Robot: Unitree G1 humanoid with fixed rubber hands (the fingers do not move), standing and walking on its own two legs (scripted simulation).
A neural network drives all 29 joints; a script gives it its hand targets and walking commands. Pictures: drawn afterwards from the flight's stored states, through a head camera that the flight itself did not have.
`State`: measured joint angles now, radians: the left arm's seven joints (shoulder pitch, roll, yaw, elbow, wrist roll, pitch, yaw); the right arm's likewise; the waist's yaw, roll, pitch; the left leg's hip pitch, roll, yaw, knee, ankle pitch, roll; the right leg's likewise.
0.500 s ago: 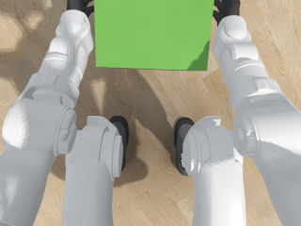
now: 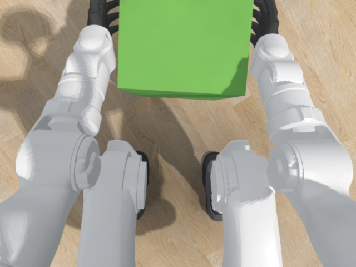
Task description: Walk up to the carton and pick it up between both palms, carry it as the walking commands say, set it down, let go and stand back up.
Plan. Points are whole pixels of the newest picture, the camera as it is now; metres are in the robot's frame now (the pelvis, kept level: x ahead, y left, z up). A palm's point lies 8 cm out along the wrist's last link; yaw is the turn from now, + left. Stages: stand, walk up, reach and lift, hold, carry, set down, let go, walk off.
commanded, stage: reach and lift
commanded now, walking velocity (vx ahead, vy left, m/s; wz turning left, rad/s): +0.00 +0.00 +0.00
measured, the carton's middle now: (181, 49) +0.51 -0.01 -0.23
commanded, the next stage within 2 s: none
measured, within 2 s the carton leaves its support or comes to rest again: neither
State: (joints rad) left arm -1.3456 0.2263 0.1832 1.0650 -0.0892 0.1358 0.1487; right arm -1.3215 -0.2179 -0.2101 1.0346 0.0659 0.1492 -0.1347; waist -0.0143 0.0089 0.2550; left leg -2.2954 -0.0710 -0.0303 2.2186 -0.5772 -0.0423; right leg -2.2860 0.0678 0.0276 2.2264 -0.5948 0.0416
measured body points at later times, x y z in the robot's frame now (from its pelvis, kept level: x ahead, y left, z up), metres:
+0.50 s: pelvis +0.00 +0.00 +0.03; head +0.33 +0.00 +0.34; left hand +0.54 +0.14 -0.09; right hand +0.54 -0.16 -0.09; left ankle +0.11 +0.12 -0.33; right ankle +0.11 -0.12 -0.33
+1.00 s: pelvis +0.00 +0.00 +0.08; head +0.31 +0.00 +0.41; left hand +0.52 +0.14 -0.03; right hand +0.52 -0.16 -0.03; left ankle +0.11 +0.12 -0.33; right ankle +0.11 -0.12 -0.33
